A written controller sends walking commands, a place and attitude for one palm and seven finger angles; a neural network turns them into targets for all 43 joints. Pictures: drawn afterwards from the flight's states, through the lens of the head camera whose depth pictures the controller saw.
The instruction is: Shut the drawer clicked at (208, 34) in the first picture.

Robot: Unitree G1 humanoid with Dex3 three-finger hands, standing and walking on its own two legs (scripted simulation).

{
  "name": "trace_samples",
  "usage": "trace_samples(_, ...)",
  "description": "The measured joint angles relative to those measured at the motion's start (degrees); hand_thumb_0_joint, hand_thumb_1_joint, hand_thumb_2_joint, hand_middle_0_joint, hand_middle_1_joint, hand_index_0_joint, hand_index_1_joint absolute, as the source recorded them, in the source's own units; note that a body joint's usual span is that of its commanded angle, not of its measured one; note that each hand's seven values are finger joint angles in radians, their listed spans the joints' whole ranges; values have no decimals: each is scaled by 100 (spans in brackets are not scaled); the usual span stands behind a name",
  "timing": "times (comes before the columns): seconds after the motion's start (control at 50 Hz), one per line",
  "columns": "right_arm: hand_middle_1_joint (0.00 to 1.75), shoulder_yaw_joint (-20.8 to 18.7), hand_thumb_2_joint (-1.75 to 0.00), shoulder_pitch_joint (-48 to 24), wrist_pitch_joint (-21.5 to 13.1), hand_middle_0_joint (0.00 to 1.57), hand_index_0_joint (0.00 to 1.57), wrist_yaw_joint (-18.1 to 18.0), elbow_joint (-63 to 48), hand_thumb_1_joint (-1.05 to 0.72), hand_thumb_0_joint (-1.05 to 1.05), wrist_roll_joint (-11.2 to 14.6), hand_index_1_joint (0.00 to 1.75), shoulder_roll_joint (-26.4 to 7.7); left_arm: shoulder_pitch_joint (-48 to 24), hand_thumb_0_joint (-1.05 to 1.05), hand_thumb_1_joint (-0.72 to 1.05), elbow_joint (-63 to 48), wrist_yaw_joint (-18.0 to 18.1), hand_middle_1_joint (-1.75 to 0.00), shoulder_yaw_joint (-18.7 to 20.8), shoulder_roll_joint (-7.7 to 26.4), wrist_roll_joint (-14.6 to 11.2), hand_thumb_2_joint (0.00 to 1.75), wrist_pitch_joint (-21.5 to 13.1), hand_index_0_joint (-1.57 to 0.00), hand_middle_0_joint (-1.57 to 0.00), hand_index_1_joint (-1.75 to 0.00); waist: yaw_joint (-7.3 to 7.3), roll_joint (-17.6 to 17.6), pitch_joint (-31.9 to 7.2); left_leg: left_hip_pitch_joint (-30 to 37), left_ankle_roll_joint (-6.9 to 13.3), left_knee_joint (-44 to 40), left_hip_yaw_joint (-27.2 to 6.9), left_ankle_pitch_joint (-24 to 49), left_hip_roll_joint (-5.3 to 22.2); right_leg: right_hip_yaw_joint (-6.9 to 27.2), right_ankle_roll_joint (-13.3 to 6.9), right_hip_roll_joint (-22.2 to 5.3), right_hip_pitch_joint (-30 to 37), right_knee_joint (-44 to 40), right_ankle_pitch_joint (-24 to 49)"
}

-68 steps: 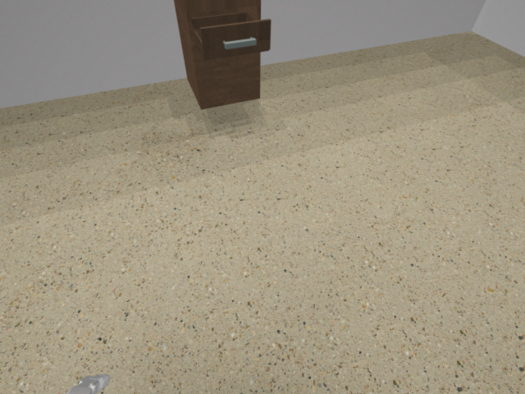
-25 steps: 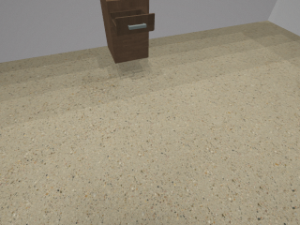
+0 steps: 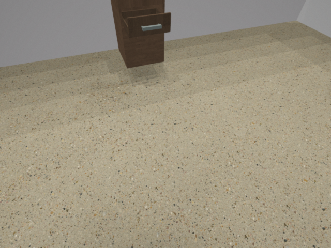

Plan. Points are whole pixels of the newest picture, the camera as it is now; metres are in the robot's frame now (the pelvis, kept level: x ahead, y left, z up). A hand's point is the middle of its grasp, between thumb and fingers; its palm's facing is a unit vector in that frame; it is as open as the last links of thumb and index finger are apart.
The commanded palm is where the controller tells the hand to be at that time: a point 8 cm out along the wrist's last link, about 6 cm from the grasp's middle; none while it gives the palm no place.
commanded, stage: look at it before walking up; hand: left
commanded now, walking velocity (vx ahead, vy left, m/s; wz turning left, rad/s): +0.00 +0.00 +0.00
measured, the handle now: (151, 26) +1.84 +0.23 -0.25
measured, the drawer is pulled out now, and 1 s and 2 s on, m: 0.22 0.22 0.22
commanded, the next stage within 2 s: walk to a spot facing it in 0.58 s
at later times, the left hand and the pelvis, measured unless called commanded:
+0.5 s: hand out of the picture +0.08 +0.25 -0.16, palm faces -0.03 -0.94 -0.33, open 7.4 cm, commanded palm none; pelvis +0.01 +0.00 +0.00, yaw +0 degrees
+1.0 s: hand out of the picture +0.04 +0.21 -0.19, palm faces -0.01 -0.98 -0.18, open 7.4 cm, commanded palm none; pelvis +0.06 +0.01 -0.02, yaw -3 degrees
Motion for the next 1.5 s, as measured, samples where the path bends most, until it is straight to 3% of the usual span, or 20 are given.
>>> trace_samples(0.72,30,18,-90,-78,0,20,20,-20,9,-91,1,4,30,-4,-54,0,91,-8,23,-30,6,9,-6,90,-18,-20,-21,-30,3,-13,1,175,-5,-146,18,-30,9,16,4,7,171,-153,-19)
trace_samples(0.96,30,9,-90,805,45,20,20,32,55,-91,0,-79,30,528,1010,0,91,58,-76,-30,80,-598,37,90,53,-20,-20,-30,63,51,-340,-111,46,1062,159,-1017,192,149,-15,183,15,627,-756)
trace_samples(1.04,30,-16,-90,1085,-98,20,20,2,106,-91,1,-63,30,769,1410,0,91,199,-63,-30,146,-774,27,90,40,-20,-20,-30,78,-170,-313,78,130,1152,399,-1371,105,314,-43,99,-104,1158,-1103)
trace_samples(1.12,30,-45,-90,1505,-389,20,20,-132,67,-91,0,-97,30,963,1381,0,91,343,-52,-30,166,-908,56,90,108,-20,-20,-30,-135,-147,-135,552,172,786,577,-1430,142,-108,-170,62,-1083,3411,-1552)
trace_samples(1.16,30,-42,-90,1777,-412,20,20,-170,142,-91,0,-102,30,1071,1172,1,91,262,-83,-30,216,-906,60,90,113,-20,-20,-30,-217,-122,-23,815,162,478,573,-1372,152,-315,-171,-53,-1555,3885,-1442)
trace_samples(1.2,30,-40,-90,2020,-394,20,20,-185,284,-91,0,-100,30,1168,899,1,91,92,-127,-30,259,-887,62,90,108,-20,-20,-30,-224,-104,85,1085,129,139,598,-1309,154,-450,-143,-199,-1964,3855,-1138)
trace_samples(1.26,30,-36,-90,2294,-356,20,20,-199,488,-91,0,-100,30,1255,422,1,91,-189,-174,-30,284,-890,45,90,75,-20,-20,-30,-225,-33,266,1472,66,-292,668,-1277,168,-649,-149,-356,-2281,2978,-592)
trace_samples(1.32,30,-53,-90,2447,-319,20,20,-194,654,-91,0,-74,30,1269,7,1,91,-434,-181,-30,296,-897,34,90,-27,-20,-20,-30,-260,79,432,1773,-35,-362,754,-1468,250,-819,-288,-275,-2215,2005,-237)
trace_samples(1.36,30,-81,-90,2533,-284,20,20,-175,746,-91,1,-47,30,1272,-132,0,91,-553,-160,-30,311,-866,56,90,-155,-20,-20,-30,-240,92,466,1783,-58,175,810,-1776,335,-915,-406,-140,-1886,1459,30)
trace_samples(1.38,30,-96,-90,2569,-258,20,20,-153,783,-91,1,-25,30,1287,-151,0,91,-593,-139,-30,326,-835,80,90,-245,-20,-20,-30,-205,43,444,1601,-39,846,824,-1925,372,-925,-485,-128,-1724,1297,371)
trace_samples(1.44,30,-152,-90,2274,-145,20,20,-114,711,-91,1,41,30,1257,-159,0,91,-586,-48,-30,371,-826,43,90,-379,-20,-20,-30,-226,35,448,294,164,3968,343,-1764,404,-1006,-514,-74,-1580,1756,-47)
trace_samples(1.46,30,-180,-90,2119,-127,20,20,-102,635,-91,1,36,30,1242,-121,0,91,-553,-25,-30,370,-828,26,90,-362,-20,-20,-30,-237,22,424,-136,218,4631,277,-1563,412,-1030,-503,-50,-1420,1678,-182)
trace_samples(1.5,30,-220,-90,1771,-111,20,20,-87,414,-91,1,-9,30,1201,10,0,91,-456,25,-30,347,-849,26,90,-329,-20,-20,-30,-241,-8,325,-913,247,5180,277,-1178,494,-1047,-444,-5,-1107,1361,-201)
